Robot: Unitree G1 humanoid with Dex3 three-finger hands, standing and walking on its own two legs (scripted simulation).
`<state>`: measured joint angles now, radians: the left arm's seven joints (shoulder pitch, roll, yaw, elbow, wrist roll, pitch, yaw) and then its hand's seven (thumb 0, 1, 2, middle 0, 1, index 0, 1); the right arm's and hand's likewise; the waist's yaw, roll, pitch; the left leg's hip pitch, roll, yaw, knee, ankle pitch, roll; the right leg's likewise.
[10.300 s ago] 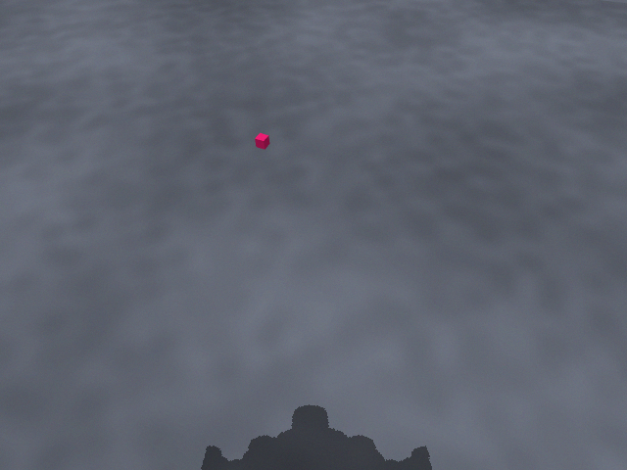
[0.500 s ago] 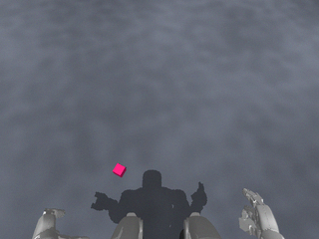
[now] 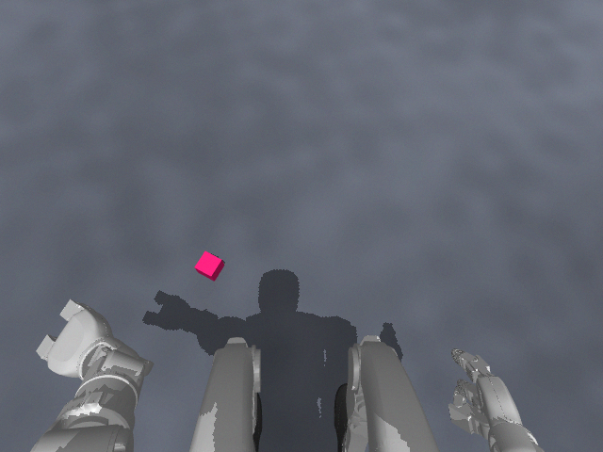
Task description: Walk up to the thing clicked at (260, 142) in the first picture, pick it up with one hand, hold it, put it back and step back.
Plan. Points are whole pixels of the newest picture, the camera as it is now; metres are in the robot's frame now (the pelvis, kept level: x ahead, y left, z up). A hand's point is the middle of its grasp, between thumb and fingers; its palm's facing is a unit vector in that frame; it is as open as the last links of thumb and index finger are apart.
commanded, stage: rise first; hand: left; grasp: from above
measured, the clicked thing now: (209, 266) +0.49 +0.24 -0.55
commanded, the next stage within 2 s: none
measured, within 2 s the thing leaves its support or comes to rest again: neither
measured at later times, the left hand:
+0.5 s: hand (160, 297) +0.36 +0.29 -0.33, palm faces -0.08 -0.45 -0.89, open 13.3 cm
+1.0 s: hand (171, 282) +0.41 +0.29 -0.40, palm faces -0.10 -0.44 -0.89, open 13.7 cm
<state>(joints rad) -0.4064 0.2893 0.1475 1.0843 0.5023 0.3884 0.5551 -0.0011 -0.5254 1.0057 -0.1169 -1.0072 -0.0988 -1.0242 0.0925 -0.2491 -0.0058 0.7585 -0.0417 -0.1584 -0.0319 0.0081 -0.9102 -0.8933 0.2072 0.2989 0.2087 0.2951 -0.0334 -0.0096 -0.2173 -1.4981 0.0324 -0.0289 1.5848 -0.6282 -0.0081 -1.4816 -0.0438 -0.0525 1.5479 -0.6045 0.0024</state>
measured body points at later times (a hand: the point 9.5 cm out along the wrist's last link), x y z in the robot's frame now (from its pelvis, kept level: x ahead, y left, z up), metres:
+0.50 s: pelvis -0.05 +0.00 -0.18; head +0.18 +0.02 +0.21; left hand +0.37 +0.31 -0.28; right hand +0.00 -0.26 -0.32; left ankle +0.04 +0.12 -0.55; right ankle +0.05 -0.13 -0.55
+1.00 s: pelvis -0.05 +0.00 -0.23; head +0.22 +0.01 +0.13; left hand +0.41 +0.31 -0.34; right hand -0.03 -0.28 -0.36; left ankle +0.04 +0.12 -0.55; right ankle +0.05 -0.13 -0.55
